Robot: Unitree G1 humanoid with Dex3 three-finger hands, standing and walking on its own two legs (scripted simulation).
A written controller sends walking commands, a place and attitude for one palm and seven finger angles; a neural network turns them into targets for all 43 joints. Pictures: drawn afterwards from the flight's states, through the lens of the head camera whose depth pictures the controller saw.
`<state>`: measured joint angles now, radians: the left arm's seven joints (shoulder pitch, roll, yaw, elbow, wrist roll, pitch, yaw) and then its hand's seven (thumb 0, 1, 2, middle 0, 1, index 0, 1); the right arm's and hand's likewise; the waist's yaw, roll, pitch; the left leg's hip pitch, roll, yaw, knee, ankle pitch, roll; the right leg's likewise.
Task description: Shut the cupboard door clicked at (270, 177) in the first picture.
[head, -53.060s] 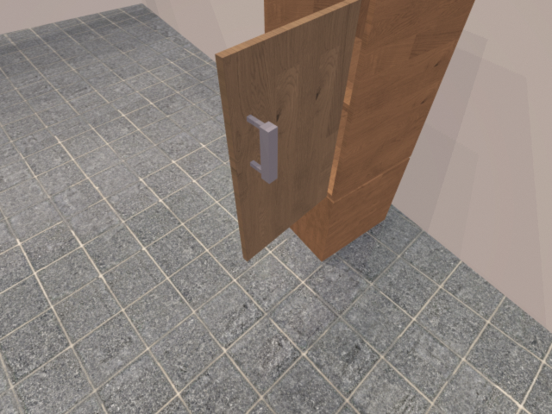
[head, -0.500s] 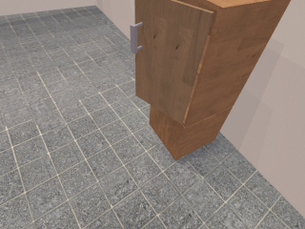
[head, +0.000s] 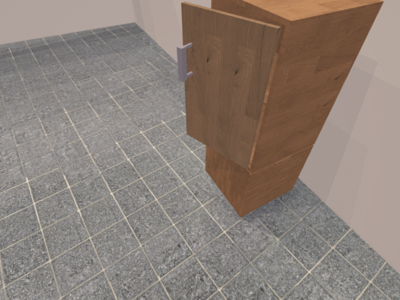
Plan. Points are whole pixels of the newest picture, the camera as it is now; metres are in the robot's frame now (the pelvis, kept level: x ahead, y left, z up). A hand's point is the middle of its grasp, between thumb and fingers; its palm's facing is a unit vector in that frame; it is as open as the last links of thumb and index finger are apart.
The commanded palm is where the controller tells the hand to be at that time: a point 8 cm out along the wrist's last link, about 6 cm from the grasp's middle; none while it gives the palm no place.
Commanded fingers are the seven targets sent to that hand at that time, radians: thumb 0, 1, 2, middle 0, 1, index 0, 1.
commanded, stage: let the arm hang, fingers relaxed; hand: left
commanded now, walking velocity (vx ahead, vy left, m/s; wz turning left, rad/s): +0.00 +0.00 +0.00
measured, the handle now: (186, 62) +0.90 +0.11 +0.06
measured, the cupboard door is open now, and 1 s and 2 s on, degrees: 21 21 21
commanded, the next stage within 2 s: look to check the result in 0.30 s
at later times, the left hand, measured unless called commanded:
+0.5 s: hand out of the picture -0.05 +0.17 -0.18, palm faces +0.04 -0.98 -0.18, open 7.3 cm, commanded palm none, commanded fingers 0.00 0.90 0.90 -0.20 -0.30 -0.20 -0.30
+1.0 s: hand out of the picture +0.01 +0.19 -0.17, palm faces +0.00 -0.98 -0.22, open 7.3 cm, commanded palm none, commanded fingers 0.00 0.90 0.90 -0.20 -0.30 -0.20 -0.30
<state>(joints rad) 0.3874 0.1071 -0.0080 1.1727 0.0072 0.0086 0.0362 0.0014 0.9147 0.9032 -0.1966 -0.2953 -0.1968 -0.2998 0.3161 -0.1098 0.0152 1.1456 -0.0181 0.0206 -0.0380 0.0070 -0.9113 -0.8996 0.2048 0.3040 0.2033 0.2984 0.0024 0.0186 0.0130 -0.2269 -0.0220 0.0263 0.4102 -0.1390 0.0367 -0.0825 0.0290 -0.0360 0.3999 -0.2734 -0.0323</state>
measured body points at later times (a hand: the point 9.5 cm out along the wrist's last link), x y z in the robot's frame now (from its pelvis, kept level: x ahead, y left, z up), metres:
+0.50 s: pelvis +0.00 +0.01 +0.00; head +0.00 +0.01 +0.45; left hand -0.05 +0.22 -0.16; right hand -0.03 -0.20 -0.16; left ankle +0.05 +0.09 -0.74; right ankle -0.03 -0.10 -0.74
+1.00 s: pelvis +0.01 +0.00 +0.00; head +0.02 +0.00 +0.45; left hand +0.01 +0.24 -0.15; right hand +0.02 -0.25 -0.15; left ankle +0.05 +0.09 -0.74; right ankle -0.03 -0.10 -0.74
